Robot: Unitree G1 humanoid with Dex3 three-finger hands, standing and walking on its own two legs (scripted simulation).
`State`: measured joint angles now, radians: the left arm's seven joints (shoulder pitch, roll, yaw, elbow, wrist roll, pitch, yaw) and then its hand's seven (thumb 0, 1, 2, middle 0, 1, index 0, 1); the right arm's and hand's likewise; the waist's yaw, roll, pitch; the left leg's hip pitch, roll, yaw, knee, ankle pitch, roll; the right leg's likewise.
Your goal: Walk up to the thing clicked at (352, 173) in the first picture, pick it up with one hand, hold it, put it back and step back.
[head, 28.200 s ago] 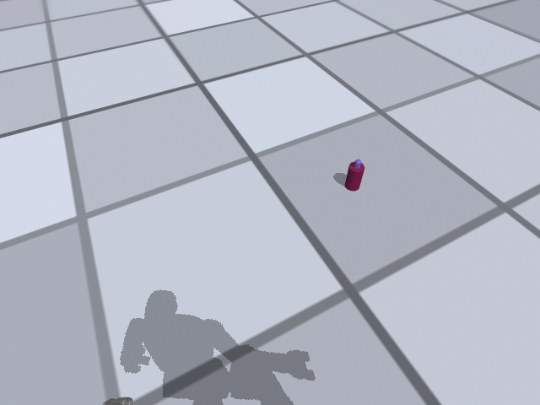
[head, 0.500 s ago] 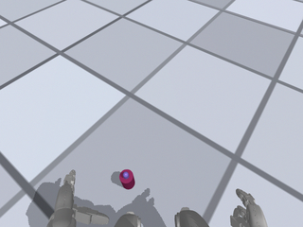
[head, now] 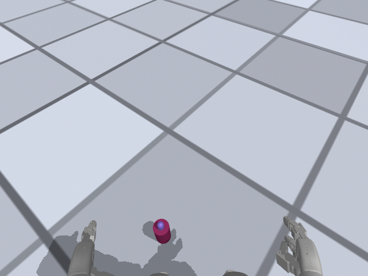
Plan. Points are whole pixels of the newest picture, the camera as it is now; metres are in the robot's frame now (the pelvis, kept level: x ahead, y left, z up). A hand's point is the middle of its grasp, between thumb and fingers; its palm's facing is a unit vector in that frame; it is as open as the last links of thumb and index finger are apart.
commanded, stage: home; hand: left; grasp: from the side
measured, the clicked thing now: (161, 230) +0.41 +0.15 -0.63
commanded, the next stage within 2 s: stand in 1.34 s
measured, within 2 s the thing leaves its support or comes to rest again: neither
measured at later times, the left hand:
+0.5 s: hand (116, 260) +0.17 +0.17 -0.05, palm faces +0.10 -0.96 -0.27, open 17.7 cm
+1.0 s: hand (116, 263) +0.16 +0.17 -0.05, palm faces +0.11 -0.96 -0.27, open 17.6 cm
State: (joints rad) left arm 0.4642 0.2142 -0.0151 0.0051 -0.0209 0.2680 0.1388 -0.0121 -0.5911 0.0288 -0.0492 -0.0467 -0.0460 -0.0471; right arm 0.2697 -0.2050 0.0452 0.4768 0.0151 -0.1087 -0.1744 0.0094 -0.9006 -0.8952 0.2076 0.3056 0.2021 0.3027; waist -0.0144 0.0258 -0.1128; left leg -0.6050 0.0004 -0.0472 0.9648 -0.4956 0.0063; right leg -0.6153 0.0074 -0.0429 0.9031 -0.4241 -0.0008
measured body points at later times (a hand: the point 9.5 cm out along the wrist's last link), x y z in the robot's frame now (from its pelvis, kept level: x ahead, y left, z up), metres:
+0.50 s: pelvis +0.00 -0.01 +0.00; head +0.02 -0.01 +0.45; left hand +0.16 +0.22 -0.03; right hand +0.16 -0.25 -0.07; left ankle +0.00 +0.11 -0.69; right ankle +0.02 -0.12 -0.69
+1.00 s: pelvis +0.00 -0.01 +0.00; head +0.01 -0.01 +0.45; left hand +0.15 +0.22 -0.03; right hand +0.16 -0.25 -0.07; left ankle +0.00 +0.11 -0.69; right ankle +0.02 -0.12 -0.69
